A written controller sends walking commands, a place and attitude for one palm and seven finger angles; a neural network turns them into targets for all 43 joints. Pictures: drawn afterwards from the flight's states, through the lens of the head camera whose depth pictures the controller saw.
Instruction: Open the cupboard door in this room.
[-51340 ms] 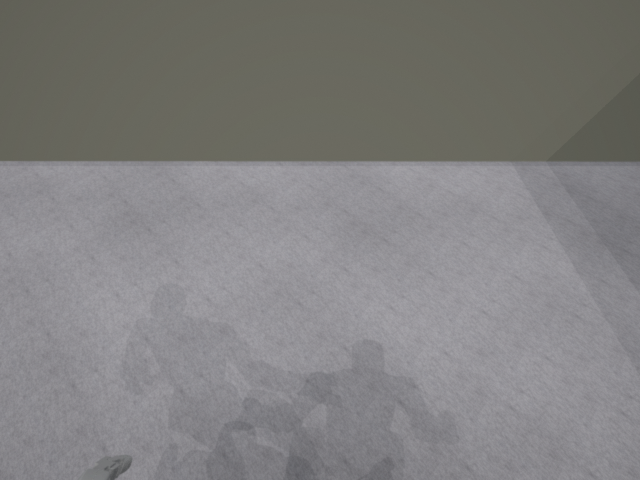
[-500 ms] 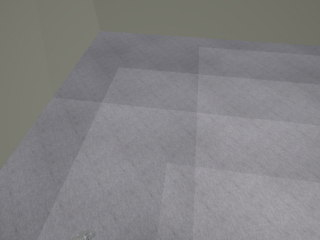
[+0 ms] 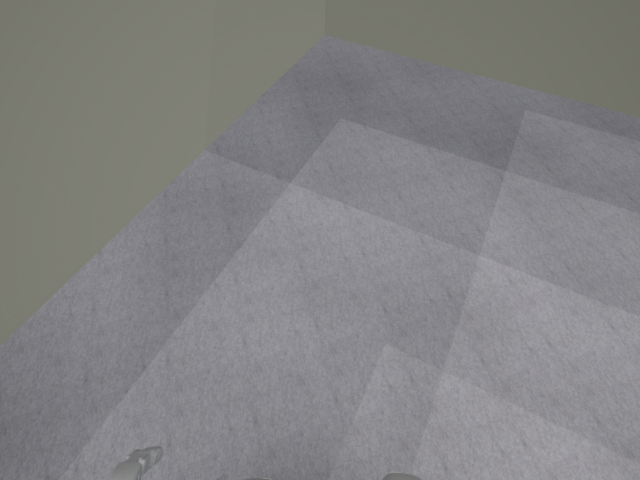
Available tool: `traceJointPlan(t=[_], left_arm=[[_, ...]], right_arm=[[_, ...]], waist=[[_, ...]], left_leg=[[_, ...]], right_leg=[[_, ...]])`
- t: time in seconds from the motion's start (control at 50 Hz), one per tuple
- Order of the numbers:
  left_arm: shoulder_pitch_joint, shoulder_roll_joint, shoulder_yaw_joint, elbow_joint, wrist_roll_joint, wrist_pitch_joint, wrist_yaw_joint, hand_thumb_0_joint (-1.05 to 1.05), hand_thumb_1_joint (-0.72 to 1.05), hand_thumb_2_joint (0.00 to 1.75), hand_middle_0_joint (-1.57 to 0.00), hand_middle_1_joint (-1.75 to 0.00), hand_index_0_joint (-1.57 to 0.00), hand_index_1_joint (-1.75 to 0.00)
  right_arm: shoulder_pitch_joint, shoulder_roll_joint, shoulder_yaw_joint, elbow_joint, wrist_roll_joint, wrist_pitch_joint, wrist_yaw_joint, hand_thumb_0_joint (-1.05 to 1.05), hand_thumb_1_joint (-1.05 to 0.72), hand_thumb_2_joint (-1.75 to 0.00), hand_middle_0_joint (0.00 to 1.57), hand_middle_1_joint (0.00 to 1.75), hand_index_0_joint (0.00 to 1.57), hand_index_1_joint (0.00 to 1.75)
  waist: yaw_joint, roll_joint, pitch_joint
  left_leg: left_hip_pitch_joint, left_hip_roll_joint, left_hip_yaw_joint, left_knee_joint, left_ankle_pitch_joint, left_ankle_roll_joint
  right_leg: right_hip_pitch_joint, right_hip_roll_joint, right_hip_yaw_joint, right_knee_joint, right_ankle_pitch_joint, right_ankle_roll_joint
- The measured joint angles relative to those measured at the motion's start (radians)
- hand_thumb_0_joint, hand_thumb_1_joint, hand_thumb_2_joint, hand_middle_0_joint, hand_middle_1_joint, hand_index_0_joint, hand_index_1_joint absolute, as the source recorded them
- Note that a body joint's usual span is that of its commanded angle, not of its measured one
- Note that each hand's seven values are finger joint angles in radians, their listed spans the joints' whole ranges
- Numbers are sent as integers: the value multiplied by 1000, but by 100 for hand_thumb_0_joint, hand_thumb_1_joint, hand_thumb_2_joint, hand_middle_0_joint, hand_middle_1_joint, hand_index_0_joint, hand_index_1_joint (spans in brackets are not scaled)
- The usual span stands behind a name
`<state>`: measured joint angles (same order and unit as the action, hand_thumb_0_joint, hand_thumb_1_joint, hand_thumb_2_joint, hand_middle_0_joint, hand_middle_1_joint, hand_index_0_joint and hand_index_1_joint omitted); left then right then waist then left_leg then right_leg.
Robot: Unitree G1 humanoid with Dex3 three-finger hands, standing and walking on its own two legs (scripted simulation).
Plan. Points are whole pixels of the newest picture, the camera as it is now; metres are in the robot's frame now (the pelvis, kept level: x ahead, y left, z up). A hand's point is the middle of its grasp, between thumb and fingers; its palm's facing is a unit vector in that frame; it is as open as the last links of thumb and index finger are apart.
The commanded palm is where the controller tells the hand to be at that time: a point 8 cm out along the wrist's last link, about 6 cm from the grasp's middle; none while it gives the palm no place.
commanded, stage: turn to face it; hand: left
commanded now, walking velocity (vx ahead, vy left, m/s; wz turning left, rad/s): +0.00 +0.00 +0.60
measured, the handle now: out of the picture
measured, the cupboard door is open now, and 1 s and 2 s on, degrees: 50 50 50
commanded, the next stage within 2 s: none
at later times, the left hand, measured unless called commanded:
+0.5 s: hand out of the picture +0.00 +0.17 -0.19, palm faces +0.35 -0.91 -0.22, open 7.3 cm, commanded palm none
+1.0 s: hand out of the picture +0.01 +0.13 -0.16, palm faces +0.57 -0.78 -0.24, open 7.3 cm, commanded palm none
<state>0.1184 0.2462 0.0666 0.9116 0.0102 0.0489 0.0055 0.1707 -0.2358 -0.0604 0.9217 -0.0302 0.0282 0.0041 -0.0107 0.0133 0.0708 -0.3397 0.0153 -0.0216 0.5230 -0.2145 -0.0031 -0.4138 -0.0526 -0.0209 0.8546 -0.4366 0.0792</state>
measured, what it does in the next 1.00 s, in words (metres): steps on the spot, turning left: right foot, then left foot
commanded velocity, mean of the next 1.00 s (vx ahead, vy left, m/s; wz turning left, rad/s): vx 0.00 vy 0.00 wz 0.60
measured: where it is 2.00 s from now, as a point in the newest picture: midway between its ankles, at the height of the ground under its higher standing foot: outside the picture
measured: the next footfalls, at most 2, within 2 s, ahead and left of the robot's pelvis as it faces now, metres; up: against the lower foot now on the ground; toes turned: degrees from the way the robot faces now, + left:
right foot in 0.06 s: +0.05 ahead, -0.15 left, +0.00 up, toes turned +0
left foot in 0.42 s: +0.05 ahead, +0.09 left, +0.00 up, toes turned +22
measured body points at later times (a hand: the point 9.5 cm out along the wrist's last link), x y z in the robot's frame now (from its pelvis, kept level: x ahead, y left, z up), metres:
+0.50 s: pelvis +0.02 -0.03 -0.01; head +0.07 +0.01 +0.43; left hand -0.02 +0.22 -0.17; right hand +0.24 -0.23 -0.13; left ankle +0.01 +0.07 -0.74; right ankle +0.02 -0.16 -0.68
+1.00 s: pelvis +0.06 -0.07 +0.00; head +0.11 -0.04 +0.45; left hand -0.02 +0.17 -0.14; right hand +0.29 -0.24 -0.14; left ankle -0.01 +0.03 -0.69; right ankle +0.11 -0.19 -0.74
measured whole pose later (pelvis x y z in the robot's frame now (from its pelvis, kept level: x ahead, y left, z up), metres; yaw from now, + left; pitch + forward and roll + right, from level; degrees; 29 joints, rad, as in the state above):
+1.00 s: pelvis +0.06 -0.07 +0.00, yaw +37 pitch +1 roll +2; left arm 0.20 0.20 0.03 0.87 0.02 0.01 0.02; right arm 0.14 -0.26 -0.08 0.92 -0.01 0.08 0.03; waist -0.02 -0.03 0.12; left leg -0.43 0.01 0.07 0.87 -0.46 -0.07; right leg -0.20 -0.13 -0.14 0.54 -0.33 0.03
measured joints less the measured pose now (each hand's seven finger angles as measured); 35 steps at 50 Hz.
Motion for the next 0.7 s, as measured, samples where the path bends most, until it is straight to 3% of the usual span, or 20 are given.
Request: traceJointPlan(t=[0.06,0.12,0.16,0.2,0.24,0.34,0.4,0.42,0.46,0.5,0.54,0.6,0.7], left_arm=[[18,5,-5,-25,2,-18,-1,1,91,90,-20,-30,-20,-30],[34,-14,-15,-27,11,-32,8,1,91,90,-20,-30,-20,-30],[56,-30,-23,-25,9,-31,11,1,91,90,-20,-30,-20,-30],[76,-39,-28,-19,8,-30,14,1,91,90,-20,-30,-20,-30],[93,-46,-32,-15,8,-34,16,1,91,90,-20,-30,-20,-30],[121,-55,-37,-7,12,-40,10,1,91,90,-20,-30,-21,-30],[137,-45,-32,1,8,-37,5,1,91,90,-20,-30,-21,-30],[145,-42,-29,3,5,-33,2,1,91,90,-21,-30,-21,-30],[122,-22,-23,16,0,-7,3,1,91,90,-21,-30,-21,-30],[94,-6,-15,18,2,15,8,1,91,90,-20,-30,-21,-30],[65,3,-8,14,4,22,7,1,91,90,-20,-30,-20,-30],[34,9,-1,-9,5,18,-2,1,91,90,-20,-30,-20,-30],[7,14,0,-41,4,6,-4,1,91,90,-20,-30,-20,-30]], right_arm=[[6,-9,-11,-6,8,19,5,1,-91,-90,20,30,20,30],[-14,-33,-29,1,11,41,11,1,-91,-90,20,30,20,30],[-24,-43,-35,5,8,48,17,1,-91,-90,20,30,20,30],[-35,-42,-35,5,9,52,21,1,-91,-90,20,30,20,30],[-46,-34,-29,2,12,52,23,1,-91,-90,20,30,20,30],[-83,-19,-11,-8,18,45,28,1,-91,-90,20,30,20,30],[-102,-12,-1,-24,18,33,30,1,-91,-90,20,30,20,30],[-102,-14,1,-33,15,23,31,1,-91,-90,20,30,20,30],[-107,-3,1,-43,13,6,25,1,-91,-90,20,30,20,30],[-98,6,9,-47,11,0,18,1,-91,-90,20,30,20,30],[-81,10,12,-45,9,2,9,1,-91,-90,20,30,20,30],[-58,9,13,-32,7,10,5,1,-91,-90,20,30,20,30],[-25,4,3,-18,2,22,10,1,-91,-90,20,30,20,30]], waist=[[-1,5,-9],[3,24,11],[-1,27,17],[-4,13,24],[-4,-10,35],[16,-46,60],[25,-61,64],[24,-56,57],[23,-73,65],[26,-75,68],[25,-65,62],[24,-44,51],[7,-8,28]], left_leg=[[-33,-16,-38,54,-27,-22],[-129,-31,-38,341,-238,-32],[-181,-28,-8,526,-246,-44],[-193,-16,26,597,-236,-60],[-172,-5,56,553,-235,-71],[-71,1,111,284,-226,-67],[8,-12,135,105,-128,-46],[31,-9,132,53,-56,-12],[6,-24,113,101,-68,38],[5,-26,89,107,-82,45],[13,-25,58,77,-64,35],[25,-24,18,28,-30,25],[13,-22,-47,7,-10,2]], right_leg=[[98,4,-8,-255,97,-23],[104,-8,-46,-238,114,-77],[130,-20,-73,-264,108,-83],[158,-33,-94,-301,117,-85],[182,-48,-115,-330,126,-86],[206,-77,-176,-317,100,-80],[193,-96,-213,-241,50,-67],[169,-100,-223,-180,28,-58],[87,-93,-153,29,-90,-24],[12,-64,-86,189,-117,-9],[-38,-47,-48,256,-75,0],[-66,-35,-8,228,-14,2],[-4,-10,15,6,4,-5]])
